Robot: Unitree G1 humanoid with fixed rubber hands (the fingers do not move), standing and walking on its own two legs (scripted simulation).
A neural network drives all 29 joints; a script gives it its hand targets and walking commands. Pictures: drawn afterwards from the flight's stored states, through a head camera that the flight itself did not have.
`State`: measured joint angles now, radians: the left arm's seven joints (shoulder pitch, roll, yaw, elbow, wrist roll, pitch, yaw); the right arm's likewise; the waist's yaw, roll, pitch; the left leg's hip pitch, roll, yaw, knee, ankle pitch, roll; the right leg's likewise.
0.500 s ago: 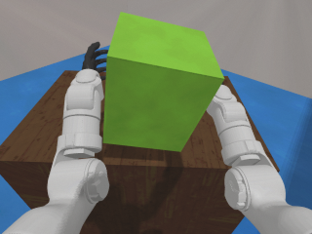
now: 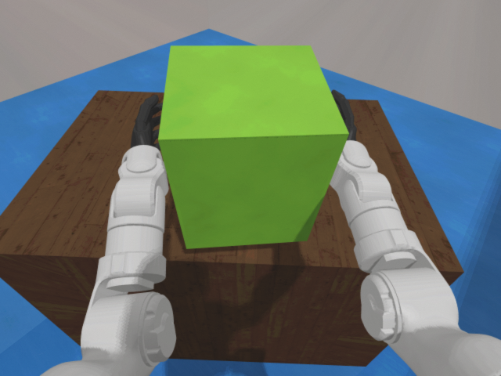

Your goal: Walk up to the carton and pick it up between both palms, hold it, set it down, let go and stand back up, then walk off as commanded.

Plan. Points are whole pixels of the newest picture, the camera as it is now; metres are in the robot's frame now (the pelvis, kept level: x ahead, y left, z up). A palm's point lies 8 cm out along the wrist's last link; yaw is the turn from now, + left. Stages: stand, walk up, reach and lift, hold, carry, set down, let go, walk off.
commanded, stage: set down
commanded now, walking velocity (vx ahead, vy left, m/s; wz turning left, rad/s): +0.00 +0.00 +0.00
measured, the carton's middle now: (245, 152) +0.41 +0.01 +0.16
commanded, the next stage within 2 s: none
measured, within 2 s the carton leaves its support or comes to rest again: neither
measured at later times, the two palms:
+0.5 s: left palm (157, 148) +0.42 +0.15 +0.17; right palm (341, 153) +0.42 -0.15 +0.15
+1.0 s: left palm (166, 152) +0.44 +0.15 +0.15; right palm (339, 154) +0.44 -0.15 +0.14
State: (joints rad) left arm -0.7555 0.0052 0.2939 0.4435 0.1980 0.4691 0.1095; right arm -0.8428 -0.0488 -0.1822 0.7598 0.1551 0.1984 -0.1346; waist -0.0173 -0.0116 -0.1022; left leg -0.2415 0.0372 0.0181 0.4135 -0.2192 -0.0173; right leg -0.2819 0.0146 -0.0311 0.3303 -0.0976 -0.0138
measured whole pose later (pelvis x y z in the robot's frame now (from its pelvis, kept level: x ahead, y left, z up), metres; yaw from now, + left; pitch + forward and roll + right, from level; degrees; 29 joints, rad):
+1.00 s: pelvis +0.02 +0.00 +0.00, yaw +0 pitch +5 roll -1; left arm -0.81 -0.01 0.32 0.70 0.20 0.28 0.13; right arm -0.84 -0.05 -0.27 0.93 -0.08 0.04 -0.08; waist -0.02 0.01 -0.09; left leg -0.24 0.04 0.02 0.39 -0.24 -0.02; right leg -0.29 0.01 -0.03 0.32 -0.12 -0.01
